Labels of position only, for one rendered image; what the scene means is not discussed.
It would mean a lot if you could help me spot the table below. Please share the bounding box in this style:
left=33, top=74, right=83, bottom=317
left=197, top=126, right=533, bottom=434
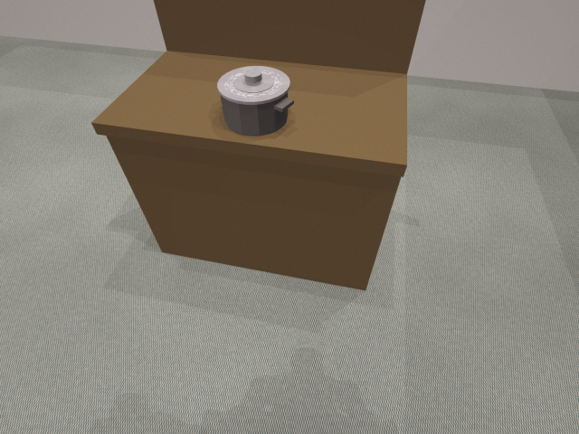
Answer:
left=91, top=0, right=426, bottom=290

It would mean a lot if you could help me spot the pot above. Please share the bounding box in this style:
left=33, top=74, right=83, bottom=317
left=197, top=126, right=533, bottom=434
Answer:
left=217, top=82, right=294, bottom=136

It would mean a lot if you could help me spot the lid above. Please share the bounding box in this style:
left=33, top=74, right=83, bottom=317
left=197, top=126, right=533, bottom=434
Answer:
left=217, top=66, right=290, bottom=105

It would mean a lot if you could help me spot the knob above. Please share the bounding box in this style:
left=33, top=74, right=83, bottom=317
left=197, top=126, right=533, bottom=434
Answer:
left=244, top=69, right=262, bottom=83

